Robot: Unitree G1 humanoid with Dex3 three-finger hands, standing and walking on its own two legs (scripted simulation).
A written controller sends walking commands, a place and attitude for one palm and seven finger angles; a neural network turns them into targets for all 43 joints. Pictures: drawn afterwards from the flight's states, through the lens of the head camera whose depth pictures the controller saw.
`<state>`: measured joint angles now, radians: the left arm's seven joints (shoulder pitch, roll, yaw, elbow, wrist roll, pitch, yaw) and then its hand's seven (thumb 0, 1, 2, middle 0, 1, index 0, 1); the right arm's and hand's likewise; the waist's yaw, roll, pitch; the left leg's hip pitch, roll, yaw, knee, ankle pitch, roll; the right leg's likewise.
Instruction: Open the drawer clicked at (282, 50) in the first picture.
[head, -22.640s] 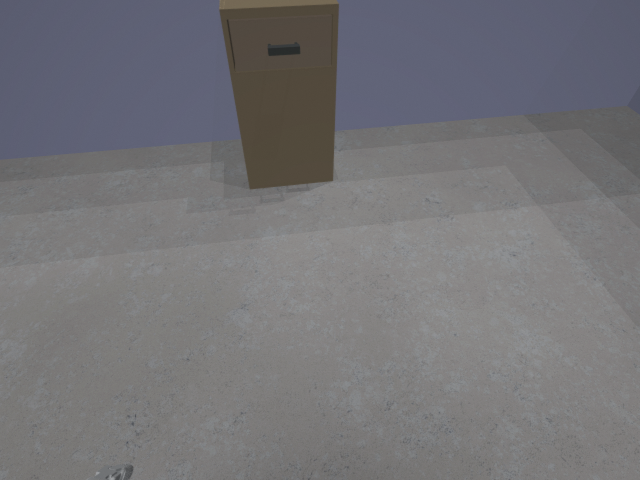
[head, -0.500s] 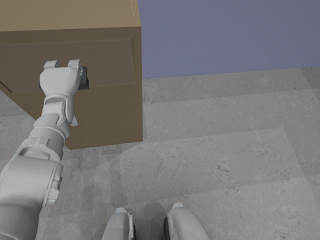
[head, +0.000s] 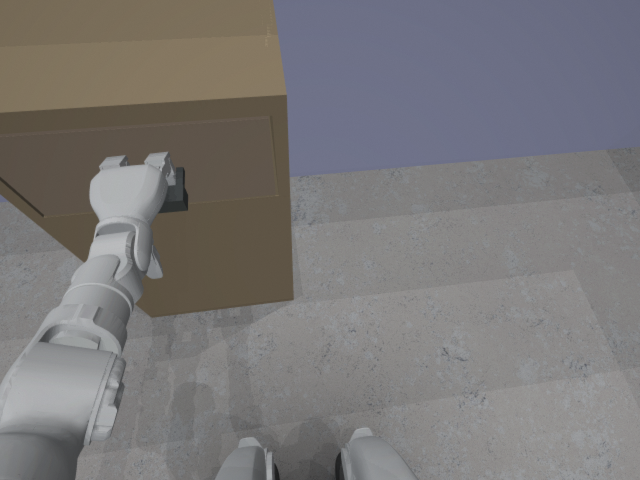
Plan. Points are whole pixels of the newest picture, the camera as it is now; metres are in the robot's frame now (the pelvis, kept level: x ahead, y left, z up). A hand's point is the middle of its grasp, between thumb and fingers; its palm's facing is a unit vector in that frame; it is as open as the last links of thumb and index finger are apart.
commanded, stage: lift the hand off the handle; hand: left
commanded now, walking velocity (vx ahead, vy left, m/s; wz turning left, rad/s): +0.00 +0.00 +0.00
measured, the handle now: (144, 188) +0.52 +0.21 -0.03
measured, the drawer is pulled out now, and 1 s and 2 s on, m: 0.00 0.00 0.00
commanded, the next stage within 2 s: draw the hand back to the body in 1.56 s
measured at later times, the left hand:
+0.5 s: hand (136, 198) +0.48 +0.20 +0.01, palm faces -0.09 -0.04 -0.99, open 13.1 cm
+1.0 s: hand (123, 179) +0.48 +0.20 +0.05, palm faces -0.08 -0.03 -1.00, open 13.1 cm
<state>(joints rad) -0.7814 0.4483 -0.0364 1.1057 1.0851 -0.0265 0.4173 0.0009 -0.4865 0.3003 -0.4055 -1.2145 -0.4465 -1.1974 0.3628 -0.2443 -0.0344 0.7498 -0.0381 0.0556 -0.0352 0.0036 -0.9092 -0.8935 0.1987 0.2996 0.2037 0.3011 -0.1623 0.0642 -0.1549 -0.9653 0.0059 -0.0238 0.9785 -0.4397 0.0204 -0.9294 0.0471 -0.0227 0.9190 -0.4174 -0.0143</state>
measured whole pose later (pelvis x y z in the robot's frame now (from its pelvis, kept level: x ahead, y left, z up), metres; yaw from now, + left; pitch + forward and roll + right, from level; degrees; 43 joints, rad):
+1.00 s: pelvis +0.01 +0.00 +0.03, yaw +1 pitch +17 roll -1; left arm -0.79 0.44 -0.07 1.07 1.06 -0.03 0.32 0.00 -0.49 0.30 -0.42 -1.22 -0.45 -1.22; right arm 0.36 -0.25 -0.04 0.73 0.00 0.07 -0.05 0.00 -0.91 -0.89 0.20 0.30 0.20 0.30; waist -0.13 0.06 -0.13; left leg -0.70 0.00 -0.01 0.77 -0.37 0.02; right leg -0.68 0.04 -0.01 0.73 -0.35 -0.02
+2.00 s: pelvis +0.03 -0.01 +0.05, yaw -1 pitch +11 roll +0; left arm -0.43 0.44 -0.03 0.56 1.00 0.02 0.20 0.00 -0.49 0.30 -0.32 -1.20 -0.32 -1.20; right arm 0.31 -0.26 -0.07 0.67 0.03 0.13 -0.02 0.01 -0.91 -0.89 0.20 0.30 0.20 0.30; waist -0.03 0.07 -0.12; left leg -0.44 0.00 0.02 0.59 -0.34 0.01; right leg -0.44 0.04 0.04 0.59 -0.33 -0.02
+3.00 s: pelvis +0.01 -0.02 +0.07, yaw +1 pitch -4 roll +0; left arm 0.55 0.33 0.29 -0.44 -0.07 -0.13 0.08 0.01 0.49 0.72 -0.24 -0.56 -0.24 -0.56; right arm 0.20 -0.23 0.01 0.65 0.00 -0.11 -0.09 0.01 -0.91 -0.89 0.20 0.30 0.20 0.30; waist 0.05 0.07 0.01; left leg -0.08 0.01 -0.02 0.38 -0.23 -0.01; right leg -0.05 0.05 -0.01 0.34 -0.22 -0.04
